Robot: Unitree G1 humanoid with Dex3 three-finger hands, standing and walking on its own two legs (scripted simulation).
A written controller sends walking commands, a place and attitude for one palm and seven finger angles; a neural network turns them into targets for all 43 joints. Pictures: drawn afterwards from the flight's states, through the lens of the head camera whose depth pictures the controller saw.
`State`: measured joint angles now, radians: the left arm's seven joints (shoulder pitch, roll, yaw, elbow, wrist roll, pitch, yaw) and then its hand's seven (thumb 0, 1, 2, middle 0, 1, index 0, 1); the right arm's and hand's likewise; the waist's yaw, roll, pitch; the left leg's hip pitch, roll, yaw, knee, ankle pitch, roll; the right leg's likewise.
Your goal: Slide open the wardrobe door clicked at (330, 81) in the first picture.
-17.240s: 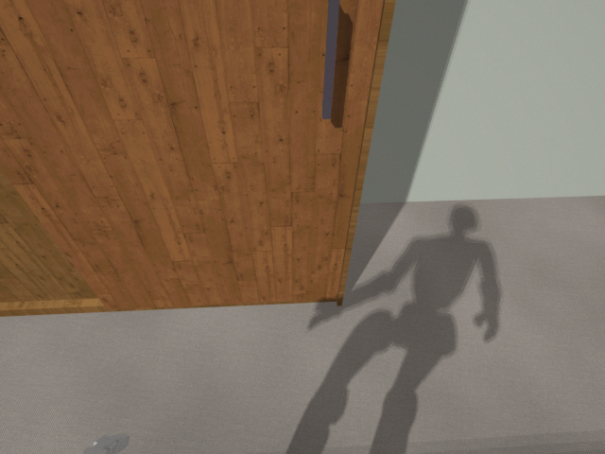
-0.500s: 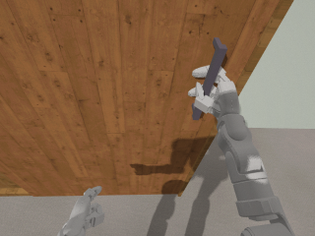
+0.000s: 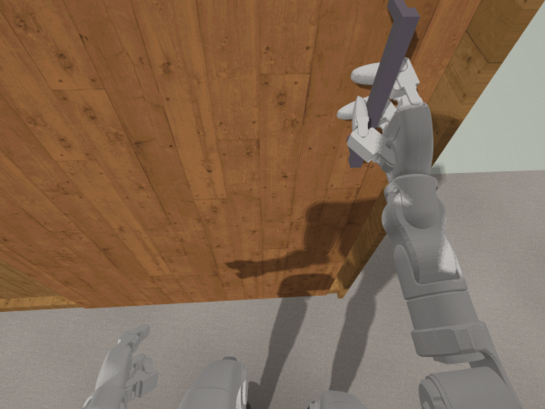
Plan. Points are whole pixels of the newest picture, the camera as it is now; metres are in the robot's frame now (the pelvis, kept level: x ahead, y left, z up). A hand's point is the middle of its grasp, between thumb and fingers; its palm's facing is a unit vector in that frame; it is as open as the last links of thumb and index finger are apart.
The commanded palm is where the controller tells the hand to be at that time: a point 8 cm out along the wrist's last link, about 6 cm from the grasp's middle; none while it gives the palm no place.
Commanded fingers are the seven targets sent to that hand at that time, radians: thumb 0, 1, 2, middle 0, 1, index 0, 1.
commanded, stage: step sideways, sliding the door along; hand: right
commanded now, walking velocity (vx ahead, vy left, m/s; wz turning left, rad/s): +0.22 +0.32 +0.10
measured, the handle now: (372, 95) +0.45 -0.11 +0.20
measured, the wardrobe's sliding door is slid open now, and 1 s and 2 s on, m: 0.05 0.35 0.48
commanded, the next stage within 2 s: stop walking and hold the door there in 1.58 s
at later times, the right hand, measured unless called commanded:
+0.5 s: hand (257, 136) +0.40 +0.03 +0.18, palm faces +0.11 +0.99 -0.03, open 6.0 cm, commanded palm +0.37 +0.05 +0.18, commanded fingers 0.00 -0.90 -0.90 0.45 1.40 0.45 1.40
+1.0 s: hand (89, 143) +0.38 +0.22 +0.18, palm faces +0.03 +1.00 -0.03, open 6.1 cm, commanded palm +0.36 +0.21 +0.19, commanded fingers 0.00 -0.90 -0.90 0.45 1.40 0.45 1.40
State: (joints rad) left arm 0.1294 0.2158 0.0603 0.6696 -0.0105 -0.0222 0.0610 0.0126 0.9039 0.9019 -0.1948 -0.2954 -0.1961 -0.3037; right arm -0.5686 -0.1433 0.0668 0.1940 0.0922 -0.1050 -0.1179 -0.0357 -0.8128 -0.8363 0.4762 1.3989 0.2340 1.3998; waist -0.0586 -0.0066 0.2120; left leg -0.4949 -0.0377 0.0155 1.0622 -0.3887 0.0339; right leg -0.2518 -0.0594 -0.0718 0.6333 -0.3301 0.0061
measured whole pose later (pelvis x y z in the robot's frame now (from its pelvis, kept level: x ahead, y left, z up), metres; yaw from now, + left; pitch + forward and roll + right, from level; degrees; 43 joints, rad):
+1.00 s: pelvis +0.03 +0.30 +0.00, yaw -2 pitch -1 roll +1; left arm 0.01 0.22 0.07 0.57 -0.02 -0.04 0.01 0.01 0.90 0.90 -0.20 -0.30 -0.20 -0.30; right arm -0.35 -0.07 0.11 -0.16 0.04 -0.09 -0.15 0.01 -0.82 -0.86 0.39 1.41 0.19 1.28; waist -0.07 -0.06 0.24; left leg -0.42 0.03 0.07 0.84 -0.32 0.01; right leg -0.29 -0.10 -0.13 0.62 -0.22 0.00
